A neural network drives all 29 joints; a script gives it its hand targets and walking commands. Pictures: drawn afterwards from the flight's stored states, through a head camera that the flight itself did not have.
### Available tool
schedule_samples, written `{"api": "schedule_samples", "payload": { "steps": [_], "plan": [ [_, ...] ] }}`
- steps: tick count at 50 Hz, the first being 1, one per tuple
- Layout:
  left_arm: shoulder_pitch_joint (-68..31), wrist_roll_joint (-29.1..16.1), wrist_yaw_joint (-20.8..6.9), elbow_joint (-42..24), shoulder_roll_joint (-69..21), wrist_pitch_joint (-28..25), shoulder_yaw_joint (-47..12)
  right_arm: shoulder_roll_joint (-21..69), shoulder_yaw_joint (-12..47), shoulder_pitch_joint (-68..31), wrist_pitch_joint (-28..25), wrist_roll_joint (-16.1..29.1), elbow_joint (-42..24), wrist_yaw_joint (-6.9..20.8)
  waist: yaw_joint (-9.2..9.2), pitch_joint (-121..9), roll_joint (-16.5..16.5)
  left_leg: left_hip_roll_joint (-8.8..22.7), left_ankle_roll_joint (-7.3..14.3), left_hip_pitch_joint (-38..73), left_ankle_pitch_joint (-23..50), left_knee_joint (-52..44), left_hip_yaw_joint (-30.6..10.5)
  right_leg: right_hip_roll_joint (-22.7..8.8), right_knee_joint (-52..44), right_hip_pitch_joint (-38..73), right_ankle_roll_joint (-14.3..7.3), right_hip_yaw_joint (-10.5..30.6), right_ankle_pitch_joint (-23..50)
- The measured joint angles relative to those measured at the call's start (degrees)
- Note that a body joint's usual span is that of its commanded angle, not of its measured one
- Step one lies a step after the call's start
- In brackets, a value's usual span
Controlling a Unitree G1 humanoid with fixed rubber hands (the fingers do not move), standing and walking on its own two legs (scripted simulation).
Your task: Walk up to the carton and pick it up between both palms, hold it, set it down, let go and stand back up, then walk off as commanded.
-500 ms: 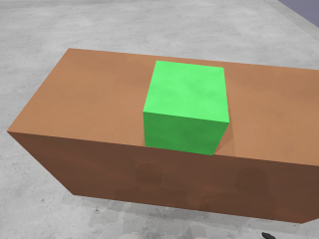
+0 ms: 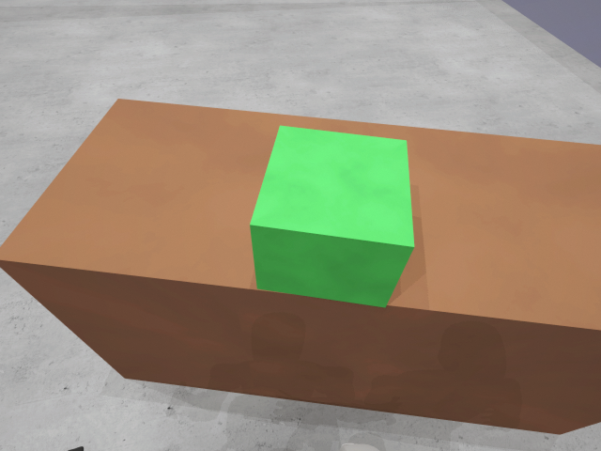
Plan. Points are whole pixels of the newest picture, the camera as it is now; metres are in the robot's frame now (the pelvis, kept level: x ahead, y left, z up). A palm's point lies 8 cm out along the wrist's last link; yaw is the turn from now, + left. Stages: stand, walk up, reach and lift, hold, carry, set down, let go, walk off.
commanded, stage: walk up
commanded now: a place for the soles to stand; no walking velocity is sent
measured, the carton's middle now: (331, 214) +0.47 -0.06 +0.02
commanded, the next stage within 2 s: reach and lift in 1.70 s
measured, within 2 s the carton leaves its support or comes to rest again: neither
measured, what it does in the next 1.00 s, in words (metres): steps on the spot: left foot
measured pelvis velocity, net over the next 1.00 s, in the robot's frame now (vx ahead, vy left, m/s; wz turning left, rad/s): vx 0.00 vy -0.01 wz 0.00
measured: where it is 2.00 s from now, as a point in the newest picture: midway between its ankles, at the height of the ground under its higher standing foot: outside the picture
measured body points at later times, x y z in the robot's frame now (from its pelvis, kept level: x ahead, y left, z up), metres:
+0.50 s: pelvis -0.01 -0.01 +0.01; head -0.01 -0.01 +0.46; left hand +0.09 +0.31 -0.09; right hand +0.07 -0.33 -0.11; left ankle +0.01 +0.12 -0.71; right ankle +0.03 -0.13 -0.71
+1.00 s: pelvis +0.00 -0.01 +0.01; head +0.01 -0.01 +0.46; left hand +0.11 +0.31 -0.09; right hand +0.11 -0.32 -0.10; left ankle +0.01 +0.12 -0.71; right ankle +0.03 -0.13 -0.71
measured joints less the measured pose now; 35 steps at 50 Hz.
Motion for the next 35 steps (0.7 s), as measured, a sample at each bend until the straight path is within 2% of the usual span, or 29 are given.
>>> {"api": "schedule_samples", "payload": {
  "steps": [1, 2, 6, 13, 15, 18, 20, 30, 35],
  "plan": [
    [0.1, 0.0, 0.0, 0.0, 0.0, -0.5, 0.0, 0.0, 0.0, -0.3, 0.3, 0.0, 0.0, 0.0, -0.04, 0.1, 0.2, 0.2, -0.4, 0.1, 0.0, 0.1, 0.0, 0.1, -1.6, 0.3, 0.1, -0.1, 4.7],
    [0.3, 0.0, 0.0, 0.0, -0.2, -1.0, 0.0, 0.0, 0.0, -0.5, 0.8, 0.0, 0.0, 0.0, -0.05, 0.0, 0.7, 0.5, -0.4, 0.1, -0.2, 0.2, -0.1, 0.4, -1.7, 0.3, 0.3, -0.3, 6.1],
    [0.4, 0.0, 0.0, 0.0, -0.2, -1.8, 0.0, 0.0, 0.0, -1.6, 1.9, 0.0, 0.0, 0.3, -0.05, -0.3, 0.8, 0.6, -0.4, 0.1, -5.8, 0.2, 0.0, 0.2, -2.2, 0.3, 0.0, -0.3, 5.5],
    [0.3, 0.0, -0.1, 0.1, -0.2, -1.9, 0.0, 0.0, 0.0, -2.0, 1.9, 0.0, 0.7, 1.0, -0.06, -0.2, 0.9, 1.0, -0.4, 0.1, -5.9, 0.2, 0.0, 0.1, -2.4, 0.3, -0.3, -0.3, 6.0],
    [0.0, 0.0, -0.2, 0.1, -0.2, -1.8, 0.0, 0.0, 0.0, -2.0, 1.9, 0.0, 1.3, 1.0, -0.08, -0.3, 1.0, 1.3, -0.4, 0.5, -4.1, -1.7, -0.1, 0.3, -2.4, 0.3, -0.2, -0.5, 6.2],
    [-0.6, 0.0, -0.3, 0.1, -0.2, -1.3, 0.0, 0.0, 0.0, -2.0, 1.9, 0.0, 2.1, 1.1, -0.06, -0.5, 0.8, 1.6, -1.1, 0.8, 4.5, -3.5, 0.0, 0.6, -2.4, 0.4, 0.3, -0.4, 6.4],
    [-0.6, 0.0, -0.5, 0.1, -0.2, -1.0, 0.0, 0.0, 0.0, -2.0, 1.9, 0.0, 2.8, 1.1, -0.05, -1.2, 0.4, 1.6, -2.0, 0.8, 4.0, -3.5, 0.1, 0.5, -2.7, 0.5, 0.3, -0.3, 6.4],
    [-0.6, 0.0, -1.1, 0.1, -0.2, -0.8, 0.0, 0.0, 0.0, -4.0, 1.9, 0.0, 3.1, 2.0, -0.05, -2.1, 0.3, 1.7, -2.0, 0.8, 3.1, -3.5, 0.1, 0.5, -4.1, 1.1, 0.4, -0.3, 6.6],
    [-0.7, 0.0, -1.1, 0.1, -0.2, -0.9, 0.0, 0.0, 0.0, -4.8, 1.9, 0.0, 3.1, 2.0, -0.05, -2.1, 0.3, 1.7, -2.0, 0.8, 2.7, -3.5, 0.1, 0.5, -4.2, 1.1, 1.1, -0.3, 6.6]
  ]
}}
